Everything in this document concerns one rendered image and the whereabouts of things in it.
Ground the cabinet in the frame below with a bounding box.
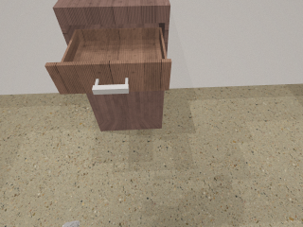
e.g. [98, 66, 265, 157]
[53, 0, 170, 131]

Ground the handle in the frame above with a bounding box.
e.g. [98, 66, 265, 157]
[92, 78, 129, 95]

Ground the drawer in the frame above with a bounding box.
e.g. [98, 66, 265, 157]
[45, 27, 172, 95]

